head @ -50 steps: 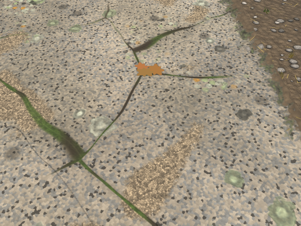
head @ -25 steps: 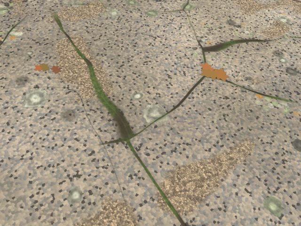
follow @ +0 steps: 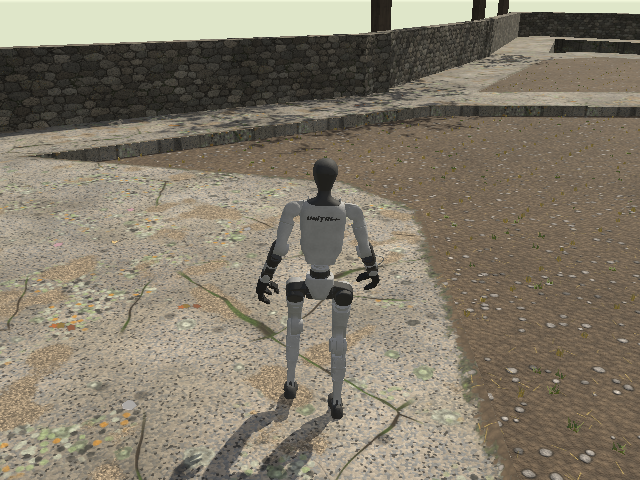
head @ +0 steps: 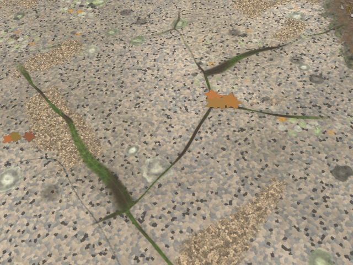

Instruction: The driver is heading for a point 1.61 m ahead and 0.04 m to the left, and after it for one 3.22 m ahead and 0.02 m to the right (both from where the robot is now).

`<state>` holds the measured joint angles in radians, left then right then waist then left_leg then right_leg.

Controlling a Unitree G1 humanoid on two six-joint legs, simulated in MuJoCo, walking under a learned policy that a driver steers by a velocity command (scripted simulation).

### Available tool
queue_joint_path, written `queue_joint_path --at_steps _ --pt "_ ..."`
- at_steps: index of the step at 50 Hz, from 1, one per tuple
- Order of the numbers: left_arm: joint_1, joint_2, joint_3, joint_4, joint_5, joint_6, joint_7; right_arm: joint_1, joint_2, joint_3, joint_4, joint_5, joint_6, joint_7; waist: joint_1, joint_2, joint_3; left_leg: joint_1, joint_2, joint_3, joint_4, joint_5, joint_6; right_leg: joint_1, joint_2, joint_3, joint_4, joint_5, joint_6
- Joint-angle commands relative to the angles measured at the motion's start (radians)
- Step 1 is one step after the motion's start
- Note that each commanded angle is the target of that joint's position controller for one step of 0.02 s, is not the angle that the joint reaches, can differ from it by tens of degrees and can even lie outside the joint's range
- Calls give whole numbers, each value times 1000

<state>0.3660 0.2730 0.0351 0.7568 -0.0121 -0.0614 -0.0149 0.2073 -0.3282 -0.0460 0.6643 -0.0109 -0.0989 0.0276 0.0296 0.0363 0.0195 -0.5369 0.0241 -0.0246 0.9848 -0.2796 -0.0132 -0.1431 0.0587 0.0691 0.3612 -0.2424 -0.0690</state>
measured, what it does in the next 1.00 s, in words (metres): walks ahead: left foot, then right foot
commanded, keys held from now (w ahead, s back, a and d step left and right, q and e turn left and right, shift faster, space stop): e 0.20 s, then no key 0.04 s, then q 0.76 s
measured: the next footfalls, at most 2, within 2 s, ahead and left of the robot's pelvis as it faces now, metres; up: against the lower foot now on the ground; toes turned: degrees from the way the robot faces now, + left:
left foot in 0.24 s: +0.31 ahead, +0.09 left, +0.00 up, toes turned -13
right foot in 0.58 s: +0.23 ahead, -0.13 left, +0.00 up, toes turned +0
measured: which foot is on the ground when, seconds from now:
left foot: up 0.00-0.22, down 0.24-0.60, up 0.62-0.94, down 0.96-1.00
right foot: down 0.00-0.24, up 0.26-0.56, down 0.58-0.98, up 1.00-1.00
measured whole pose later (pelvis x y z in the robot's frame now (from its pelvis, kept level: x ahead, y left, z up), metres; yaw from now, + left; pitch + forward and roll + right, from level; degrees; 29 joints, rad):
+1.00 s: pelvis +0.19 +0.02 -0.02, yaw +9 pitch +1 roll +0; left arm 0.16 0.31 0.07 0.70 0.00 0.01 0.03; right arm 0.15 -0.30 -0.07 0.61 0.02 0.06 0.02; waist 0.02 -0.04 0.07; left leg -0.30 -0.02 0.03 0.58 -0.29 0.04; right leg -0.30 -0.11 -0.09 0.70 -0.42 0.04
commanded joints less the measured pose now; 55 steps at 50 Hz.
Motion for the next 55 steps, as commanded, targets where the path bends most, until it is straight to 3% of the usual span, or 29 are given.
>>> queue_joint_path --at_steps 1,4,7,11,12,13,14,15,16,17,19,23,28,29,30,31,32,33,35,41,45,47,48,49,50,51,52,54,55 --pt "-55 206 55 -80 0 6 32 -112 -54 -16 -100 -9 -12 -3 -16 -113 20 -119 -18 22 -157 102 -47 47 -193 176 -109 592 -157" --pt "-9 221 67 -60 -11 33 53 -200 -18 -2 -115 -1 -3 -2 19 -139 -6 36 -81 39 -360 282 -56 -47 -138 133 -61 608 -98" --pt "19 217 72 -49 -20 51 65 -234 -48 -15 -121 11 2 3 22 -150 -24 97 -98 -12 -475 340 -36 -10 -160 217 -12 516 -63" --pt "-77 188 71 -91 -13 53 65 -59 -115 -48 -72 -7 -12 -13 -83 -154 -127 305 -52 -29 -597 420 39 62 -125 258 233 600 -2" --pt "-69 126 50 -120 4 51 59 25 -156 -52 -69 -32 -16 -20 -105 -57 -269 559 98 -145 -542 671 108 -36 -62 231 453 386 30" --pt "137 31 23 -95 24 49 52 24 -175 -46 -71 -46 -2 -21 -1 220 -390 838 374 -461 -469 1097 294 -289 99 169 769 -479 90" --pt "233 137 34 -58 5 53 45 32 -135 -44 -57 -15 13 -11 7 216 -467 816 423 -656 -534 801 365 -343 57 186 922 -484 110" --pt "138 192 50 -41 -7 68 48 -31 -62 -24 -75 1 19 -8 -19 88 -332 693 339 -537 -575 583 320 -367 9 167 956 -402 134" --pt "53 189 49 -49 -4 83 54 -80 -7 -2 -65 2 26 -1 -23 21 -231 568 263 -422 -599 441 267 -362 -25 126 897 -338 146" --pt "-1 181 49 -61 8 97 59 -120 4 8 -61 5 34 6 -15 15 -147 453 212 -370 -633 361 244 -348 -52 87 827 -306 156" --pt "-38 132 36 -82 18 104 57 -155 -49 -10 -43 2 52 5 9 85 -58 279 129 -294 -684 317 211 -234 -69 26 591 -275 158" --pt "-55 116 30 -82 18 91 65 -117 -128 -45 -40 12 71 -11 -10 112 -127 324 144 -339 -678 342 247 -140 -34 4 368 -195 143" --pt "-88 114 38 -94 25 78 49 -149 -125 -50 -51 35 104 -33 14 93 -86 183 100 -377 -681 11 185 -17 -24 -13 157 8 82" --pt "-88 129 43 -102 29 71 48 -129 -109 -46 -46 37 108 -37 17 71 -78 133 73 -363 -649 -43 149 31 -58 8 98 27 56" --pt "-75 192 59 -109 42 67 53 -119 -79 -39 -55 33 108 -38 11 -45 -64 47 15 -283 -549 -118 92 56 -187 126 24 -30 -3" --pt "-86 229 71 -101 53 69 52 -124 -65 -37 -76 35 105 -39 -10 -246 -28 -7 -113 -102 -363 -211 39 -12 -317 281 -67 -20 -106" --pt "-149 208 65 -133 67 62 53 -88 -101 -52 -64 27 100 -39 -6 -287 -24 -19 -111 -52 -98 -299 -2 -46 -429 369 -106 117 -189" --pt "-190 167 51 -151 64 54 58 -40 -132 -71 -38 30 103 -38 -30 -213 -37 -22 -90 -80 57 -291 -21 -49 -414 320 -80 237 -191" --pt "-257 135 43 -161 30 42 60 25 -111 -74 -2 32 127 -45 -58 -147 -36 -66 -69 -80 176 -206 -58 7 -348 180 -21 392 -140" --pt "-200 170 63 -138 23 75 63 -93 -35 -36 -85 39 143 -17 15 -191 -64 -4 -5 24 -74 -129 -97 103 -323 21 13 483 -147" --pt "-193 214 83 -125 3 78 50 -79 -69 -45 -110 40 149 1 12 -216 -80 125 -16 82 -271 -110 -56 85 -364 5 49 498 -141" --pt "-217 211 84 -119 -20 69 45 -18 -74 -54 -95 35 153 1 -35 -199 -81 245 -41 112 -470 39 -7 38 -350 -38 127 452 -92" --pt "-171 184 78 -98 -20 60 41 18 -100 -66 -86 31 153 -8 -46 -145 -93 364 -51 76 -577 176 28 -30 -311 -89 213 349 -31" --pt "-140 137 66 -103 17 54 37 61 -200 -94 -93 33 150 -24 -39 73 -129 566 117 -170 -602 533 98 -243 -225 -185 452 56 70" --pt "-229 91 44 -175 50 49 44 66 -290 -108 -113 1 136 -24 -62 294 -140 596 365 -525 -608 754 337 -509 -64 -147 671 -447 142" --pt "-291 146 61 -173 34 52 50 81 -219 -90 -112 -15 115 -16 -122 139 -181 574 364 -499 -630 675 396 -521 -77 -12 825 -467 145" --pt "-279 160 67 -162 12 59 50 30 -181 -73 -104 -12 101 -19 -83 103 -135 522 312 -385 -628 605 342 -521 -100 2 854 -385 133" --pt "-227 166 75 -119 17 72 63 -82 -114 -52 -108 22 102 -34 -35 58 -95 467 220 -264 -626 507 251 -497 -122 1 785 -237 143" --pt "-199 156 74 -101 19 75 61 -101 -89 -37 -106 19 104 -40 -20 77 -107 420 191 -214 -627 550 242 -426 -113 -17 790 -180 156"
